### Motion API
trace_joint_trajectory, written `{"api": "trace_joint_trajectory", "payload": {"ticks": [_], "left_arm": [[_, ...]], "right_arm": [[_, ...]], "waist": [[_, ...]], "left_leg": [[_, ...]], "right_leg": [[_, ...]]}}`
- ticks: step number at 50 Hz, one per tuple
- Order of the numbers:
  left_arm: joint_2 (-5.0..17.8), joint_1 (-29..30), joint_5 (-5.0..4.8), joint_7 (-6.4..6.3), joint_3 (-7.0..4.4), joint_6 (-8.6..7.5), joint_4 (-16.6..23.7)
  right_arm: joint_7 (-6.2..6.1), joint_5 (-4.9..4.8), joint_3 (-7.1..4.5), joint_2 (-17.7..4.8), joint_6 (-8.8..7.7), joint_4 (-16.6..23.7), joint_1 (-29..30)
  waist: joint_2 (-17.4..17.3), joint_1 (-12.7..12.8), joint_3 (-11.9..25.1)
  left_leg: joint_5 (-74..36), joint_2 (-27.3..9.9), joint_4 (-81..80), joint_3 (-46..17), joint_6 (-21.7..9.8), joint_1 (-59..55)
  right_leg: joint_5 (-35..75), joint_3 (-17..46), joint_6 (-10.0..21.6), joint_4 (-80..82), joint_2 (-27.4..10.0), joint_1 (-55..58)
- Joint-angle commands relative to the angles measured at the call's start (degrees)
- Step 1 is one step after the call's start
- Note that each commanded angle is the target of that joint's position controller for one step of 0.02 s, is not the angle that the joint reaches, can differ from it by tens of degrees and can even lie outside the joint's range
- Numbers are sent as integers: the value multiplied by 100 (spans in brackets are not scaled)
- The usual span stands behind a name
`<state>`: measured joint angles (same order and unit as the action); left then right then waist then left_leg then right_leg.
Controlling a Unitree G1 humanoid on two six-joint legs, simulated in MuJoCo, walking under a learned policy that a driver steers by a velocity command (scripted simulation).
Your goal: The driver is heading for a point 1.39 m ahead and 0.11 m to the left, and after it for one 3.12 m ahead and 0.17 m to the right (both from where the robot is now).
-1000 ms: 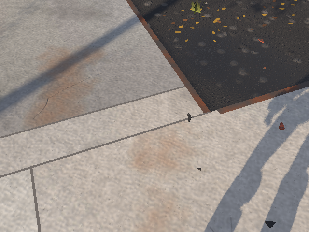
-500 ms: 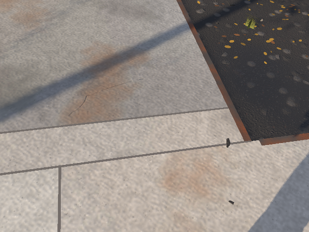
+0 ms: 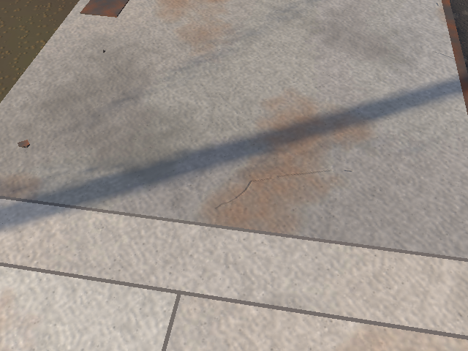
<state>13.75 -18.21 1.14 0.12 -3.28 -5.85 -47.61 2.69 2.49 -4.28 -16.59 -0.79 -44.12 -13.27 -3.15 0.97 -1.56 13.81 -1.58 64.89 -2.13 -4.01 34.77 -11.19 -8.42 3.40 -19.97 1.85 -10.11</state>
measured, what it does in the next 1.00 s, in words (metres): walks ahead, turning left: left foot, then right foot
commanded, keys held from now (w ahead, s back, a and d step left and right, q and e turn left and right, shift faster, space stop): w+q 0.32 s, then w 0.68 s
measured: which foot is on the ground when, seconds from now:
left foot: up 0.00-0.28, down 0.30-0.86, up 0.88-1.00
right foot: down 0.00-0.32, up 0.34-0.82, down 0.84-1.00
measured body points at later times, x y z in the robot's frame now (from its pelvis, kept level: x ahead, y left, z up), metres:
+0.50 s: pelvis +0.27 +0.08 +0.00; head +0.30 +0.09 +0.45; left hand +0.29 +0.35 -0.13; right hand +0.41 -0.16 -0.13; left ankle +0.27 +0.12 -0.74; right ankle +0.31 -0.08 -0.66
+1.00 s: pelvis +0.56 +0.10 -0.01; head +0.59 +0.09 +0.44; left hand +0.57 +0.37 -0.13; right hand +0.67 -0.14 -0.15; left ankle +0.43 +0.18 -0.65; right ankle +0.63 +0.05 -0.74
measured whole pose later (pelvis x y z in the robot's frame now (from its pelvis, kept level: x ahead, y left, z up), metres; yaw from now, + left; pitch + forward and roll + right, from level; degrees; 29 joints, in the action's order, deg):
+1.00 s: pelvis +0.56 +0.10 -0.01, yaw +18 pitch +0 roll +0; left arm 13.9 -13.9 1.1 0.9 -2.7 -3.8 -49.0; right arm 0.6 1.6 -2.0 -14.6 -3.8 -52.3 -18.7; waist -1.7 -0.9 -2.9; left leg 18.1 0.9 66.3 -1.5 -5.1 20.8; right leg -10.1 -5.5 5.3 -26.0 3.0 -16.1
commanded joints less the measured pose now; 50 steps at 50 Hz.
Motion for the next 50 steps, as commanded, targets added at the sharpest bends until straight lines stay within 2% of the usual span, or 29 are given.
{"api": "trace_joint_trajectory", "payload": {"ticks": [1,6,10,12,13,14,15,16,17,18,19,20,21,22,23,26,31,35,38,40,41,42,43,44,45,46,47,48,50], "left_arm": [[438,-105,-10,24,-64,-138,200],[574,-412,-14,-1,-67,-96,30],[777,-806,-1,-91,-102,31,-175],[933,-887,9,-138,-124,126,-268],[1036,-908,16,-157,-141,182,-302],[1102,-883,-2,-167,-146,237,-296],[1075,-814,7,-164,-127,256,-194],[439,-981,-58,-62,24,221,206],[724,-517,-43,-8,-47,169,491],[793,143,-49,12,-62,135,609],[650,115,-100,19,12,69,571],[599,-2,-50,19,18,86,444],[559,-180,61,31,25,188,374],[507,-385,131,58,35,302,270],[477,-416,156,95,30,378,248],[407,46,133,162,26,449,357],[391,1140,85,173,44,425,648],[371,1846,54,194,84,386,867],[431,1999,45,203,75,340,970],[508,1471,31,155,30,295,814],[609,864,26,94,-28,265,615],[730,-102,63,24,-97,208,298],[1163,-1090,195,-62,-207,168,123],[1699,-1201,235,-20,-344,178,62],[1228,-707,9,44,-255,231,91],[895,-93,-40,60,-169,227,183],[631,150,-11,85,-102,191,176],[523,193,-16,77,-59,153,110],[381,54,-32,72,0,74,-77]], "right_arm": [[92,2,50,-2,9,413,105],[202,-45,177,141,-50,741,1167],[226,-9,190,87,-48,951,1681],[174,27,151,14,-43,933,1522],[142,39,106,-71,-56,838,1158],[95,61,29,-200,-102,620,437],[6,120,-114,-496,-139,280,-606],[-95,113,-278,-1140,-136,285,-917],[-155,-76,-314,-1302,-76,409,-1120],[-227,-107,-270,-1091,-34,232,-1037],[-263,-158,-191,-784,-71,160,-734],[-258,-153,-116,-542,-125,149,-449],[-255,-182,-56,-402,-177,144,-244],[-233,-190,-10,-306,-241,140,-167],[-211,-208,7,-281,-309,84,-252],[-189,-232,-17,-427,-387,-144,-572],[-200,-237,16,-414,-416,-408,-1096],[-253,-180,51,-427,-432,-627,-1467],[-325,-132,51,-531,-422,-772,-1527],[-363,-108,42,-637,-427,-802,-1314],[-362,-85,28,-710,-421,-830,-1240],[-352,-92,37,-711,-411,-843,-1174],[-339,-130,112,-488,-433,-697,-1275],[-285,-341,186,40,-427,-709,-2066],[-310,-146,98,-454,-418,-756,-1647],[-274,-154,79,-469,-431,-638,-1171],[-250,-147,116,-367,-441,-583,-893],[-224,-100,124,-286,-389,-574,-801],[-151,-22,163,-126,-254,-640,-951]], "waist": [[669,-130,-73],[705,95,-256],[712,245,-391],[826,125,-199],[891,-46,55],[835,-357,484],[534,-816,1088],[-668,-657,1810],[-706,-803,2225],[-68,-820,1379],[93,-545,776],[373,-252,467],[348,-10,331],[239,103,385],[208,134,393],[129,68,89],[21,-267,-195],[-13,-483,-371],[-31,-428,-481],[-80,-133,-270],[-77,127,69],[105,560,604],[643,848,1366],[2066,428,1928],[1087,326,1394],[696,127,591],[374,53,277],[451,-66,101],[673,-227,112]], "left_leg": [[-590,-277,-213,-155,64,690],[-1497,-216,-1887,427,18,310],[-846,-66,-2702,812,-193,123],[-210,281,-2947,1046,-397,-383],[58,513,-3060,1113,-528,-856],[65,749,-3358,1109,-688,-1756],[108,557,-3583,595,-926,-3275],[832,-1252,-3712,-2032,-1532,-5239],[329,-2036,-4688,-4343,-2023,-5670],[-443,-1743,-4727,-3139,-1753,-5256],[-1325,-1562,-4769,-2363,-1541,-4350],[-1924,-1235,-4861,-1823,-1260,-3648],[-2278,-984,-4962,-1430,-1122,-3138],[-2453,-851,-5065,-1185,-1066,-2868],[-2678,-769,-5149,-1071,-1081,-2761],[-2526,-634,-5495,-810,-1016,-2628],[-2510,-601,-5614,-665,-826,-3175],[-2705,-742,-5549,-621,-795,-3685],[-3175,-955,-5380,-643,-755,-4032],[-4514,-940,-4828,-495,-599,-4050],[-5240,-851,-4099,-403,-521,-4031],[-5078,-600,-2929,-186,-420,-3657],[-3184,-278,-1209,14,-342,-2570],[1299,926,812,191,-83,-590],[1324,616,1178,-461,-205,-51],[738,302,1012,-385,-209,41],[410,94,718,-292,-193,-104],[311,-60,464,-225,-151,-264],[174,-163,172,-93,-34,-644]], "right_leg": [[1179,998,669,1204,-1676,261],[1757,98,456,1116,-1488,382],[2405,-158,392,813,-1701,1141],[4126,-392,320,84,-1753,1473],[4920,-492,297,-608,-1764,1564],[5051,-608,247,-1656,-1730,1358],[3993,-664,85,-3130,-1616,415],[-119,-627,-222,-5125,-1036,-1909],[-2087,364,-376,-6262,-169,-3129],[-1320,833,-302,-6163,-573,-3684],[-820,812,-263,-5633,-785,-3398],[-694,836,-265,-5096,-941,-2945],[-704,863,-306,-4815,-1001,-2528],[-674,848,-333,-4659,-1009,-2196],[-628,785,-358,-4574,-960,-2104],[5,700,-422,-4017,-968,-2441],[1015,660,-409,-2769,-888,-2987],[1221,545,-243,-1956,-684,-2988],[839,517,-9,-1501,-516,-2732],[380,411,194,-1230,-225,-1836],[177,324,303,-1109,-1,-1081],[359,350,456,-806,13,143],[-230,1672,736,-749,-1208,1624],[-558,4626,1572,-16,-2650,2877],[-942,4878,1398,422,-2371,2323],[-801,3827,1261,482,-2222,1470],[-155,3204,1132,648,-1973,889],[346,2693,990,748,-1721,528],[1020,2135,855,931,-1465,153]]}}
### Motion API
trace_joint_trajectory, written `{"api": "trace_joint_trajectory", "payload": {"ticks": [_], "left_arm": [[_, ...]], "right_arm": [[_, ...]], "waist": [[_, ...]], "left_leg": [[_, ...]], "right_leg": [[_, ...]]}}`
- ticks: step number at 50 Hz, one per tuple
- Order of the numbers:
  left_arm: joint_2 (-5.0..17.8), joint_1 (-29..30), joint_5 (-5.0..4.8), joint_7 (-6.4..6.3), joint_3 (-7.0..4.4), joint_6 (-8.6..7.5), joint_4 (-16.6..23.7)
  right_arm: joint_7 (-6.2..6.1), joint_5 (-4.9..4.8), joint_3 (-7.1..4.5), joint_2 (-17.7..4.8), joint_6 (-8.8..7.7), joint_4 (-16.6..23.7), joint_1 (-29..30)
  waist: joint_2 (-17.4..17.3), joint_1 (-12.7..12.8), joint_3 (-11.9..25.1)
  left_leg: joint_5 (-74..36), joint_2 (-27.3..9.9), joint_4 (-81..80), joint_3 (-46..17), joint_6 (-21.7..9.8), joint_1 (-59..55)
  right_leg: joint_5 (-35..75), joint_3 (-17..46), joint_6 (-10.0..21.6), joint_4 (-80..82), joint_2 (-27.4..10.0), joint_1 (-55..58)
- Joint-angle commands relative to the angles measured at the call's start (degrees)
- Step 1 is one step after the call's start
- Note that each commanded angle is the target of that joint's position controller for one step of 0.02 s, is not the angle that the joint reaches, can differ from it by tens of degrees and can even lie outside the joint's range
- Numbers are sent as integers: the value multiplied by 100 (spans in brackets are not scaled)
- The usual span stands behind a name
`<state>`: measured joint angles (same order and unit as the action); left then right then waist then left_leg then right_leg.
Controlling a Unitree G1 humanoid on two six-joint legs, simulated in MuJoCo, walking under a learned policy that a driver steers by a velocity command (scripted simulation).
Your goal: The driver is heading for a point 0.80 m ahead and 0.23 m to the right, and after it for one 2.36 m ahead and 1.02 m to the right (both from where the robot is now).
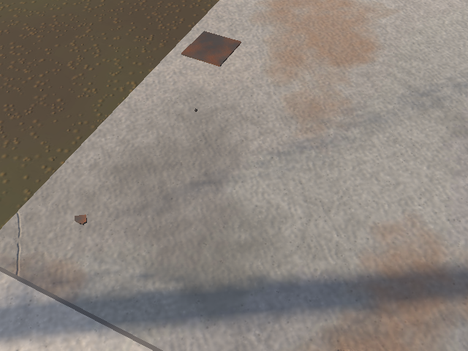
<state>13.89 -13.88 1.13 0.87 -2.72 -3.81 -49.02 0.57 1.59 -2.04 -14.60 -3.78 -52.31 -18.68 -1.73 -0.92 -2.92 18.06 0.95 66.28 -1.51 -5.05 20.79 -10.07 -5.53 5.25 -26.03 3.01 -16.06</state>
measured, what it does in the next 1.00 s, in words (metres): walks ahead, turning right: left foot, then right foot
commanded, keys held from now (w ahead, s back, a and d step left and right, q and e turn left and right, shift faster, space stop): w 0.30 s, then w+e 0.70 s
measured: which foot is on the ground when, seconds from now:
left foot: up 0.00-0.38, down 0.40-0.94, up 0.96-1.00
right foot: down 0.00-0.42, up 0.44-0.94, down 0.96-1.00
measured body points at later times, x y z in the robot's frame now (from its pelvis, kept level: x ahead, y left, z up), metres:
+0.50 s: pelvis +0.27 +0.04 -0.01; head +0.30 +0.05 +0.44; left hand +0.25 +0.29 -0.16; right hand +0.41 -0.21 -0.12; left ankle +0.34 +0.11 -0.74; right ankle +0.12 -0.07 -0.66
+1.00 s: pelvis +0.52 -0.03 -0.02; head +0.55 -0.05 +0.43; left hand +0.77 +0.14 -0.13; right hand +0.41 -0.26 -0.17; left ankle +0.37 +0.11 -0.67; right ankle +0.58 -0.10 -0.74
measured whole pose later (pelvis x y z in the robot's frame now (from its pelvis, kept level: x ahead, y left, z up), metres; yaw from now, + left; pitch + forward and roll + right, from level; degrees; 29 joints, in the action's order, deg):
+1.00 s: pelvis +0.52 -0.03 -0.02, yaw -21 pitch +0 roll +0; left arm 13.0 -4.0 2.3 2.0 -3.4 -1.6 -47.0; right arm -0.8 1.1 -2.6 -12.1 -3.4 -56.3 -22.0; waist -0.2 -1.3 -4.0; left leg 28.6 -4.7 54.5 12.4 0.1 5.7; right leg -12.0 -7.2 9.6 -36.4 3.5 -25.5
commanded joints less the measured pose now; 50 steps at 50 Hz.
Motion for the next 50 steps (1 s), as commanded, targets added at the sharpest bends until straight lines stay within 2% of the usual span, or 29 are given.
{"api": "trace_joint_trajectory", "payload": {"ticks": [1,3,6,9,14,16,17,18,19,20,21,22,23,24,25,26,27,29,32,35,38,42,45,46,47,48,49,50], "left_arm": [[409,-510,-52,0,-67,-173,-27],[530,-690,-80,0,-95,-216,-159],[507,-995,-97,-1,-74,-203,-332],[495,-1236,-103,-10,-52,-201,-467],[542,-1629,-36,-82,-37,-170,-705],[575,-1639,-7,-126,-43,-143,-777],[613,-1553,5,-146,-48,-128,-790],[676,-1421,13,-159,-61,-118,-779],[713,-1300,-1,-148,-65,-103,-770],[645,-1226,-49,-130,-34,-113,-707],[223,-1402,-193,-98,79,-132,-449],[203,-1889,-262,-124,36,-82,-531],[654,-1439,-116,-158,-86,-19,-560],[510,-1052,-99,-112,-79,-27,-478],[347,-936,-90,-80,-67,3,-475],[321,-864,8,-33,-95,83,-470],[201,-1045,50,18,-83,170,-489],[123,-877,61,72,-93,274,-422],[116,-285,55,129,-107,334,-194],[71,345,38,174,-74,325,55],[-5,948,55,224,-2,305,281],[73,1423,93,264,8,290,527],[214,1030,112,220,-71,297,467],[308,574,107,195,-132,280,341],[437,-123,122,153,-220,229,129],[874,-1008,198,71,-394,191,-112],[1561,-892,171,0,-557,214,-31],[1532,-1094,3,-16,-549,292,8]], "right_arm": [[86,72,-46,-266,82,183,-386],[121,78,-28,-222,130,276,-38],[133,61,1,-214,147,505,754],[145,15,68,-101,120,677,1418],[126,-12,96,-126,82,860,2137],[112,-6,67,-195,45,911,2204],[97,-4,44,-230,14,888,2062],[64,0,4,-298,-24,773,1675],[15,15,-60,-395,-81,520,922],[-59,110,-164,-654,-158,226,-70],[-146,272,-309,-1237,-189,177,-887],[-96,115,-372,-1345,-82,145,-777],[-64,-3,-279,-887,-34,265,-190],[-46,-32,-186,-529,-67,330,282],[-43,-20,-138,-332,-109,314,489],[-70,-43,-96,-189,-152,234,497],[-99,-49,-100,-231,-197,189,461],[-103,-102,-113,-233,-304,89,257],[-124,-85,-141,-304,-343,-25,13],[-131,-66,-125,-274,-330,-127,-192],[-162,-67,-134,-363,-322,-202,-370],[-226,-36,-168,-485,-231,-363,-724],[-274,-11,-228,-703,-125,-363,-623],[-273,-4,-258,-792,-66,-345,-577],[-252,-26,-280,-861,-7,-297,-528],[-225,-40,-264,-804,3,-151,-454],[-79,-93,-126,-74,-46,273,-652],[-50,-58,-217,-577,-137,483,163]], "waist": [[520,-68,230],[488,-63,78],[472,89,-139],[499,251,-203],[551,448,-278],[542,399,-309],[547,280,-262],[577,87,-86],[487,-240,297],[276,-620,904],[-550,-725,1798],[-1266,-468,2263],[-307,-312,1343],[-102,-196,645],[-54,-47,285],[-106,84,73],[-334,202,128],[-223,262,80],[-162,237,-68],[-156,145,-219],[-179,9,-298],[-185,-106,-363],[-393,155,-27],[-407,349,244],[-297,647,648],[174,1050,1166],[1605,595,1551],[666,884,1681]], "left_leg": [[-297,-444,-56,-84,120,805],[-588,-570,-358,46,220,1172],[-1209,-696,-1117,237,360,1690],[-1734,-616,-2143,414,417,1590],[-1780,-416,-3088,537,273,1459],[-1420,-343,-3296,500,141,1321],[-1184,-250,-3436,496,65,1056],[-944,-89,-3595,522,-19,512],[-993,79,-3944,590,-132,-425],[-1126,-286,-4048,223,-325,-1925],[-458,-1961,-4227,-1735,-703,-3562],[-200,-2787,-4933,-3623,-1211,-3998],[190,-2474,-5069,-2917,-1003,-3202],[10,-2215,-5326,-2121,-845,-2363],[-380,-1950,-5561,-1504,-615,-1774],[-748,-1652,-5690,-966,-363,-1386],[-1017,-1656,-5730,-688,-357,-1237],[-1490,-1595,-5845,-277,-374,-1198],[-1843,-1513,-5948,280,-355,-1362],[-2168,-1390,-5947,736,-318,-1474],[-2580,-1414,-5871,1092,-273,-1679],[-3429,-1646,-5506,1380,-239,-2454],[-5741,-1709,-4412,1653,-154,-2788],[-6174,-1705,-3625,1695,-151,-2799],[-5830,-1652,-2487,1753,-82,-2479],[-4264,-1491,-811,1776,119,-1347],[1152,-283,1356,1513,490,1412],[1176,-67,1794,158,480,2154]], "right_leg": [[1176,1692,700,1603,-1541,722],[1258,1424,721,1803,-1477,736],[1536,1116,655,1950,-1311,925],[1915,861,532,1913,-1183,1071],[2437,843,552,1669,-1421,1804],[2879,944,555,1415,-1571,2079],[3352,974,524,1167,-1595,2136],[4037,976,460,739,-1566,2117],[4377,894,377,-81,-1407,1969],[3578,750,273,-1260,-1151,1169],[1069,425,87,-3172,-590,-356],[-2020,494,26,-4516,106,-1581],[-1595,865,84,-4718,-342,-1936],[-1117,890,74,-4520,-544,-1912],[-847,871,48,-4248,-711,-1714],[-699,891,20,-4044,-815,-1528],[-625,825,-48,-4020,-827,-1358],[-409,764,-117,-4023,-860,-1520],[191,674,-207,-3741,-952,-2133],[764,515,-257,-2915,-914,-2349],[1149,195,-199,-1916,-813,-2130],[686,-145,77,-1249,-649,-2032],[-211,-452,419,-1071,-160,-1243],[-480,-501,561,-963,61,-753],[-432,-446,725,-567,253,157],[-762,540,1022,-120,-305,1563],[-689,3635,1951,254,-2080,3372],[-716,4696,2002,985,-2229,3373]]}}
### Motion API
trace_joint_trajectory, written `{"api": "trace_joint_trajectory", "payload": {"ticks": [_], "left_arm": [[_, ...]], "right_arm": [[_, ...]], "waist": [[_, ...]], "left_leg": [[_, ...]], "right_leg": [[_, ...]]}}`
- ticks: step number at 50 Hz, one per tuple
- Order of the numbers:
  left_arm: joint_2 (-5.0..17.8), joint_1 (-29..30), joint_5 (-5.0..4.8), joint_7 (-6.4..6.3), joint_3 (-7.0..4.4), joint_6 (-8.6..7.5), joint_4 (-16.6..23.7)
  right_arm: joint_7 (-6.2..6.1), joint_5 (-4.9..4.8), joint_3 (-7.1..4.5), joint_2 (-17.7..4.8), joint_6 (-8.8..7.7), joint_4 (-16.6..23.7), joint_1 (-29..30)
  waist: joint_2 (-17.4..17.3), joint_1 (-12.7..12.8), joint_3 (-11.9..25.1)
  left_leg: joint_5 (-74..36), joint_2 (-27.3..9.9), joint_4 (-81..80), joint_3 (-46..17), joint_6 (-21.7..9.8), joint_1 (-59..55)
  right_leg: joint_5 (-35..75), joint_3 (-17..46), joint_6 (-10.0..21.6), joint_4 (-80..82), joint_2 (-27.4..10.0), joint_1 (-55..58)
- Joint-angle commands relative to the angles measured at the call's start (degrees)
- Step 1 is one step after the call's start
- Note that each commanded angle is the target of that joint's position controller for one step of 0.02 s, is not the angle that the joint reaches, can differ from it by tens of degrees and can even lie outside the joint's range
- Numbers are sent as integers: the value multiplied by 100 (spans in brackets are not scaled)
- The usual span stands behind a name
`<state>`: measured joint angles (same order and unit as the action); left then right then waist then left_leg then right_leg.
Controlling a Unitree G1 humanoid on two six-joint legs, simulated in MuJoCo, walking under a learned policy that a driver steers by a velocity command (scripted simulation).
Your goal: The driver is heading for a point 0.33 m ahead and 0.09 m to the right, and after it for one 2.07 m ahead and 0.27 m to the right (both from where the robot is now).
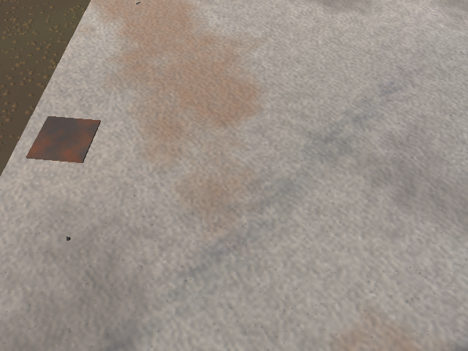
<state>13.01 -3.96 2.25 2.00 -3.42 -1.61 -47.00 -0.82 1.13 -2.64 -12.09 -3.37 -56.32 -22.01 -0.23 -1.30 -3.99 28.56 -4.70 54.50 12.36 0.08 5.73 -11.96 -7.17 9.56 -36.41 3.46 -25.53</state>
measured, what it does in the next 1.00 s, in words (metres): walks ahead, turning right: left foot, then right foot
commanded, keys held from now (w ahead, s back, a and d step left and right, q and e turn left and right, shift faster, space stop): w+e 0.20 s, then e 0.22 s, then no key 0.58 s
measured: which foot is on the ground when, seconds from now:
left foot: up 0.00-0.44, down 0.46-1.00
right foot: down 0.00-0.46, up 0.48-0.84, down 0.86-1.00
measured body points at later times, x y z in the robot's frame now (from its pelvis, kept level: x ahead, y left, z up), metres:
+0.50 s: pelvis +0.25 +0.00 +0.00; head +0.29 +0.00 +0.45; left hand +0.32 +0.29 -0.13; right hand +0.38 -0.28 -0.09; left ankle +0.39 +0.06 -0.72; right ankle +0.09 -0.04 -0.69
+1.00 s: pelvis +0.29 -0.01 +0.03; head +0.28 -0.03 +0.48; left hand +0.45 +0.18 -0.10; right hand +0.26 -0.27 -0.12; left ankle +0.39 +0.06 -0.72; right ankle +0.24 -0.10 -0.72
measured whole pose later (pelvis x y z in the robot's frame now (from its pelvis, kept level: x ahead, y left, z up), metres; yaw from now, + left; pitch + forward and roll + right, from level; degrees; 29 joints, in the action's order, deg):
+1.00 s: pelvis +0.29 -0.01 +0.03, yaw -21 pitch -1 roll +0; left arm 11.5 -13.9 0.9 -1.2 0.6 0.1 -52.4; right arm 0.1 0.8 -0.7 -13.4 0.5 -51.9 -14.5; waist -2.1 -1.7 -0.3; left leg 4.9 0.0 22.2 1.9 -0.8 15.6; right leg -14.2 1.7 2.0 -24.6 3.0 -9.2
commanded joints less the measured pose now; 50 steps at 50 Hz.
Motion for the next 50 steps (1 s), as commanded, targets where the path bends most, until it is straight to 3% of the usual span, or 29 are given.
{"api": "trace_joint_trajectory", "payload": {"ticks": [1,2,3,5,7,9,10,14,18,20,22,23,24,25,26,27,28,30,32,36,39,41,42,43,44,45,46,48,50], "left_arm": [[1448,-1716,-132,-182,-428,89,-234],[1129,-1431,-164,-192,-355,63,-214],[950,-1166,-184,-204,-305,18,-175],[761,-1033,-241,-211,-223,-97,-138],[903,-1236,-262,-193,-244,-197,-194],[1013,-1487,-245,-188,-266,-217,-222],[1017,-1629,-241,-185,-264,-210,-236],[1047,-2027,-233,-228,-253,-134,-272],[1039,-2281,-175,-305,-240,-6,-253],[1071,-2134,-122,-351,-254,38,-166],[1208,-1685,-136,-354,-288,-10,-8],[1157,-1504,-226,-313,-268,-79,69],[727,-1706,-337,-306,-148,-139,309],[619,-2777,-473,-368,-168,-55,264],[1007,-2817,-168,-407,-208,74,-72],[1016,-2314,-69,-350,-221,137,-55],[898,-2049,-50,-303,-196,196,6],[730,-1988,-37,-207,-142,356,6],[653,-2008,-91,-186,-99,423,-1],[520,-1590,-73,-198,40,511,8],[583,-1346,-103,-204,87,512,-1],[516,-1516,-88,-225,127,435,-130],[582,-1440,-60,-248,141,371,-118],[800,-1357,31,-294,139,290,-39],[1047,-958,-57,-320,108,250,2],[683,-607,-77,-305,214,187,6],[548,-473,-97,-314,268,129,-53],[616,-696,-141,-351,257,63,-253],[590,-882,-185,-353,256,44,-395]], "right_arm": [[114,-79,-131,-766,-263,1036,868],[97,-85,-115,-754,-319,978,763],[76,-10,-129,-743,-275,913,687],[95,154,-120,-662,-46,894,473],[135,177,-102,-565,101,984,588],[152,168,-90,-557,154,1168,1036],[156,158,-88,-581,163,1266,1303],[142,86,-36,-578,145,1519,1922],[106,8,32,-639,99,1725,2379],[67,-5,27,-769,44,1697,2167],[-11,4,-42,-1006,-41,1440,1287],[-64,53,-75,-1115,-146,1290,630],[-129,118,-122,-1493,-192,1312,76],[-72,13,-184,-1675,-71,1397,324],[-26,-109,-127,-1214,30,1517,629],[-25,-127,6,-758,57,1583,1012],[-29,-77,83,-565,98,1592,1313],[-52,-8,84,-670,121,1474,1331],[-25,30,69,-752,100,1368,1268],[7,41,48,-853,154,1234,1214],[47,35,-12,-1006,296,1146,1107],[37,-30,-19,-1026,396,1104,1109],[28,-26,-9,-965,415,1037,947],[50,-38,39,-759,402,1074,847],[57,-140,108,-457,381,1120,790],[49,-93,93,-554,400,937,851],[70,-78,96,-503,391,868,811],[81,-17,71,-630,339,697,711],[87,-11,88,-663,277,509,549]], "waist": [[293,738,954],[-73,469,555],[-222,233,351],[-108,-13,445],[-37,-51,417],[82,73,282],[146,168,213],[318,390,251],[516,604,383],[582,482,425],[616,41,678],[397,-322,948],[-522,-357,1794],[-1582,192,2637],[-611,272,2346],[-234,254,1543],[-186,333,1103],[-684,374,757],[-680,440,865],[-867,314,866],[-946,190,756],[-724,331,599],[-488,323,425],[142,230,389],[1062,-43,211],[827,-45,44],[749,-173,48],[770,-139,112],[576,-100,175]], "left_leg": [[-569,126,2679,-1389,-99,3992],[-1005,-74,2096,-1369,-110,3652],[-1099,-189,1708,-1392,-70,3284],[-1117,-242,1271,-1411,90,2698],[-1236,-215,902,-1307,216,2722],[-1657,-205,439,-1238,305,3000],[-1880,-195,175,-1227,332,3171],[-2410,124,-711,-1148,324,3171],[-2519,502,-1443,-1160,173,2949],[-2348,639,-1961,-1298,49,2463],[-2536,771,-2726,-1306,-177,1260],[-3654,408,-3247,-1482,-343,200],[-6265,-1186,-2771,-2723,-717,-1226],[-8242,-2466,-2683,-4372,-1775,-2004],[-6886,-2164,-2874,-4332,-1795,-1242],[-5781,-1701,-3142,-3565,-1621,-435],[-4944,-1329,-3425,-3060,-1402,108],[-4527,-863,-3752,-2363,-1254,862],[-4530,-753,-3779,-2073,-1255,1047],[-2821,-699,-3994,-2010,-1226,1188],[-1386,-697,-4090,-2234,-1171,1268],[-798,-634,-3995,-2235,-928,1672],[-546,-568,-3955,-2224,-645,1930],[-545,-303,-3440,-1968,-319,2083],[-897,415,-3083,-1228,-66,1636],[-1271,315,-2821,-1372,-72,644],[-1695,313,-3039,-1399,-86,293],[-2180,194,-3276,-1455,-61,86],[-2186,51,-3428,-1591,-72,167]], "right_leg": [[-100,3922,1361,2135,-2196,3689],[638,3373,1109,2213,-1971,2933],[1261,2887,904,2255,-1664,2398],[1938,2376,785,2337,-1311,1898],[2241,2175,765,2384,-1124,1715],[2128,2158,668,2474,-1015,1676],[2068,2200,606,2500,-984,1737],[4213,1997,201,1868,-806,2084],[4613,2220,4,1335,-752,2502],[4641,2438,-114,951,-744,2543],[4782,2536,-364,236,-596,2315],[4220,2425,-511,-640,-353,1910],[1069,1898,-682,-2293,88,1075],[-2873,1426,-761,-3544,890,85],[-2324,1573,-735,-3940,436,-4],[-1952,1525,-809,-3824,306,-58],[-1764,1454,-878,-3516,148,-64],[-1420,1295,-1003,-3150,102,315],[-1346,1200,-1033,-2669,150,589],[-1294,937,-963,-1240,-49,938],[-1128,712,-877,-319,-61,1258],[-513,612,-709,798,-56,1913],[-273,902,-583,1403,-197,2120],[-677,1941,-413,2103,-994,2137],[-1284,2869,-79,2599,-1747,1042],[-1629,2691,-91,2704,-1695,178],[-1668,2346,-308,2615,-1355,109],[-1332,1959,-564,2474,-978,378],[-1011,1835,-588,2360,-876,680]]}}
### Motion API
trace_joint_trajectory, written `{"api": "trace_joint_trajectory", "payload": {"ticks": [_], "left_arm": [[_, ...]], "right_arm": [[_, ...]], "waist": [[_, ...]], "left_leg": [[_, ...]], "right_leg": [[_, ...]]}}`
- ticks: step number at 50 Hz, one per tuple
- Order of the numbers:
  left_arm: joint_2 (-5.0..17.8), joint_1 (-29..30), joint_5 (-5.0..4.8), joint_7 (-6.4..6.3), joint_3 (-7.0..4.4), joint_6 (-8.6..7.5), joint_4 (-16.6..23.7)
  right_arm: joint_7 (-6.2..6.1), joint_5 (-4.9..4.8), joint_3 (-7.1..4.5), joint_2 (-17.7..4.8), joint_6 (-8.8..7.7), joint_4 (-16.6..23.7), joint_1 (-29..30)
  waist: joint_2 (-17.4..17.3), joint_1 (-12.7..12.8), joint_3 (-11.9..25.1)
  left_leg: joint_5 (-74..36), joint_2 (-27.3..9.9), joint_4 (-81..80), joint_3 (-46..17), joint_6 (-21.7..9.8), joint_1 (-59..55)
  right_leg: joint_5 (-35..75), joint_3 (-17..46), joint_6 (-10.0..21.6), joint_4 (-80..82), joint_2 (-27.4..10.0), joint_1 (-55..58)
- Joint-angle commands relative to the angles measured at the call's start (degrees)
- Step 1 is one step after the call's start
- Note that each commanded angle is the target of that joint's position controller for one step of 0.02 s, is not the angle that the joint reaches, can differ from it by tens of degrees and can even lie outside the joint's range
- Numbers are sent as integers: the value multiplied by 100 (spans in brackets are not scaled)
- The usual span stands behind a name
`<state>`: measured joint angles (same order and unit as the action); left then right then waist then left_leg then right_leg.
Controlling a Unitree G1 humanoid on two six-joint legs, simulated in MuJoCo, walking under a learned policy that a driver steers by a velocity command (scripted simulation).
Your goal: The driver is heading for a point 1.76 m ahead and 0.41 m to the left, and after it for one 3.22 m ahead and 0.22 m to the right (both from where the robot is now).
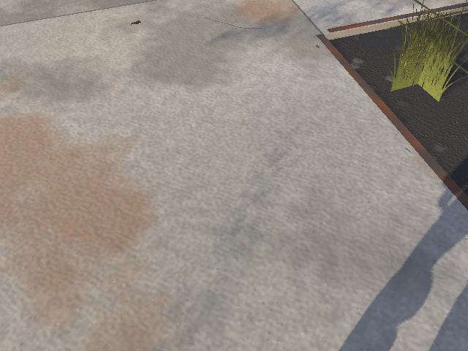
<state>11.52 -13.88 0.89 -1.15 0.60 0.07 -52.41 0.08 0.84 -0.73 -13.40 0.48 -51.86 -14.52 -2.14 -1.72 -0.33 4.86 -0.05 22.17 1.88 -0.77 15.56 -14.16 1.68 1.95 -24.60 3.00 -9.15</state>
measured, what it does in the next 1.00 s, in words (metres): stands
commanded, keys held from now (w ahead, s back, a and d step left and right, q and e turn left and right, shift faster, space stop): no key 1.00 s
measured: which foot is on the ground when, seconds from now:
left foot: down 0.00-1.00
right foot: down 0.00-1.00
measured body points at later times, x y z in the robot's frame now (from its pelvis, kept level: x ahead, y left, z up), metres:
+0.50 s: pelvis +0.04 -0.01 +0.00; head +0.04 -0.01 +0.45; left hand +0.04 +0.23 -0.15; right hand +0.05 -0.24 -0.16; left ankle +0.07 +0.11 -0.74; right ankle -0.01 -0.10 -0.74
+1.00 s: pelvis +0.05 -0.01 +0.00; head +0.05 -0.01 +0.45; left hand +0.02 +0.21 -0.16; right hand +0.03 -0.23 -0.16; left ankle +0.07 +0.11 -0.74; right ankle -0.01 -0.10 -0.74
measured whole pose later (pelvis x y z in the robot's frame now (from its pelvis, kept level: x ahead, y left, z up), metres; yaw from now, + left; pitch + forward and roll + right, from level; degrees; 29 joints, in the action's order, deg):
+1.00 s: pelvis +0.05 -0.01 +0.00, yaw +1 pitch -1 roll +0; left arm 8.0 -18.5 0.5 -2.9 1.1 -1.1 -66.0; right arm -2.3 0.5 0.1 -8.5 0.5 -67.3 -15.7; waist -0.2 -0.6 -1.7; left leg 10.1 0.2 23.0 0.7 -0.2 11.5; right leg -16.9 1.2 2.8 -21.4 2.9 -3.0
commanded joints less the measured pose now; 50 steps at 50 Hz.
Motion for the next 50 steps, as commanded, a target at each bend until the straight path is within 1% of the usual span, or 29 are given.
{"api": "trace_joint_trajectory", "payload": {"ticks": [1,3,5,7,15,24,35,50], "left_arm": [[700,-11,-55,-34,-148,-113,75],[671,-130,-40,-46,-150,-103,-67],[673,-199,-43,-55,-159,-113,-186],[644,-221,-52,-61,-157,-131,-290],[519,-338,-60,-104,-117,-137,-684],[383,-555,-56,-149,-51,-125,-1017],[232,-749,-47,-179,-16,-123,-1234],[74,-940,-42,-193,-5,-131,-1347]], "right_arm": [[-8,-9,-111,-572,-115,-29,-212],[-23,-20,-88,-468,-113,-169,-187],[-47,-16,-68,-398,-115,-288,-191],[-70,-18,-63,-385,-121,-412,-218],[-144,-24,-44,-313,-93,-819,-314],[-193,-30,-20,-203,-50,-1117,-347],[-227,-35,2,-65,-25,-1344,-353],[-252,-36,28,67,-14,-1515,-471]], "waist": [[539,13,-283],[280,58,-390],[194,84,-320],[148,95,-240],[156,88,-184],[228,84,-263],[225,103,-354],[241,112,-432]], "left_leg": [[294,-434,-220,-587,-5,-642],[326,-445,-306,-626,-14,-456],[223,-458,-344,-649,-16,-477],[126,-474,-342,-659,-30,-552],[-159,-520,-259,-668,-104,-726],[-325,-523,-178,-649,-134,-790],[-322,-508,-153,-635,-126,-770],[-230,-502,-139,-625,-101,-721]], "right_leg": [[-687,913,191,1147,-791,-840],[-364,835,237,1006,-769,-628],[-68,777,256,919,-755,-472],[138,731,257,871,-744,-368],[634,606,236,790,-724,-196],[900,544,201,744,-728,-137],[963,514,188,735,-737,-89],[941,496,191,766,-743,-72]]}}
